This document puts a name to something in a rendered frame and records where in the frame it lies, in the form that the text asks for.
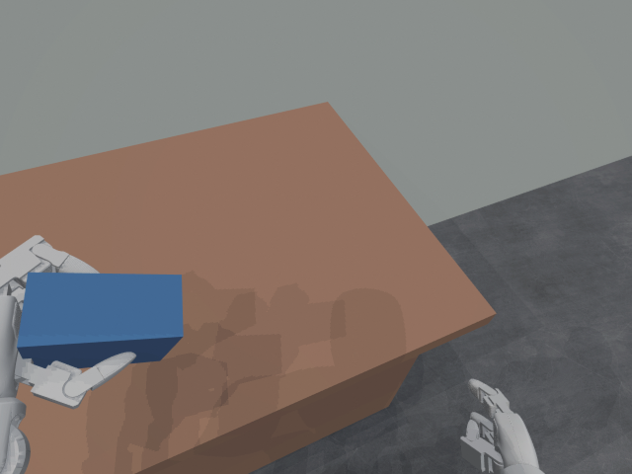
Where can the robot left hand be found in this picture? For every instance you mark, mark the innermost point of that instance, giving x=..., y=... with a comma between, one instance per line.
x=59, y=383

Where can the left robot forearm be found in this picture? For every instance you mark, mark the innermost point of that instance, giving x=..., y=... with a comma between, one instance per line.
x=15, y=448

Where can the table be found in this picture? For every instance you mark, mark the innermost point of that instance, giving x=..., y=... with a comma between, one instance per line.
x=310, y=286

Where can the robot right hand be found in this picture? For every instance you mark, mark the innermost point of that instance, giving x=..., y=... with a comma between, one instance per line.
x=503, y=442

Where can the sponge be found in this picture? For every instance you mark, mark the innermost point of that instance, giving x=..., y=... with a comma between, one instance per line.
x=83, y=319

